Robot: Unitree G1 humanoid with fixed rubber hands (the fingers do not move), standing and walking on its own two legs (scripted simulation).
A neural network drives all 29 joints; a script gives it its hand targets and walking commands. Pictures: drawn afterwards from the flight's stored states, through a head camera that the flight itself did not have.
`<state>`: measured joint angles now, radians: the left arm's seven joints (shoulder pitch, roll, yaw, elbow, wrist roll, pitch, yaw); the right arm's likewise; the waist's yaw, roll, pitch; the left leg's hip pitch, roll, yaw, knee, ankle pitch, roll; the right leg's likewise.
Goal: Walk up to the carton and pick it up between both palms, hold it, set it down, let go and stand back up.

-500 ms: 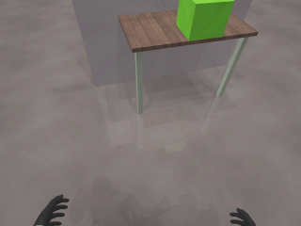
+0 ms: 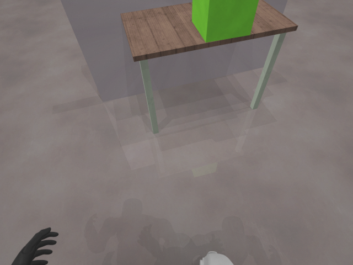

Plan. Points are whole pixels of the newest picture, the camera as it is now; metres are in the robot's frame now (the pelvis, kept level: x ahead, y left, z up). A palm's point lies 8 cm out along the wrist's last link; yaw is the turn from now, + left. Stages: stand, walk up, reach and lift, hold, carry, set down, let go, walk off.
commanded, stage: walk up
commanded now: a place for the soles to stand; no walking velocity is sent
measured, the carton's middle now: (222, 6) +1.23 -0.22 +0.01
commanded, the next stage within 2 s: none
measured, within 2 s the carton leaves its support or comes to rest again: neither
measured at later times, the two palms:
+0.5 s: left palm (73, 208) +0.27 +0.29 -0.10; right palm (325, 214) +0.24 -0.35 -0.06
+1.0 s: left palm (109, 140) +0.47 +0.22 -0.07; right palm (322, 165) +0.39 -0.42 -0.10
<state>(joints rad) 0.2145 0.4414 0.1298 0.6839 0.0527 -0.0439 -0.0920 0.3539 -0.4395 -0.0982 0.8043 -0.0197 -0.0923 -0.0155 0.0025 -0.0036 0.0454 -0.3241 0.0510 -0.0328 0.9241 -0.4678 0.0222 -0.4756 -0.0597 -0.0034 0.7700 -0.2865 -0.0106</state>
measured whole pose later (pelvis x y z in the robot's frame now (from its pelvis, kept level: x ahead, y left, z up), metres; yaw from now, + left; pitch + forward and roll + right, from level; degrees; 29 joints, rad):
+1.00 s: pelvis +0.34 -0.10 +0.00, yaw +3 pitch +2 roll +3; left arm 0.14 0.41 0.12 0.68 0.05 0.00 -0.10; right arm 0.38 -0.44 -0.03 0.80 -0.02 -0.13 -0.06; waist 0.00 -0.03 0.10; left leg -0.29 0.00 -0.05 0.84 -0.46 -0.01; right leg -0.54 -0.03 0.02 0.75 -0.24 -0.04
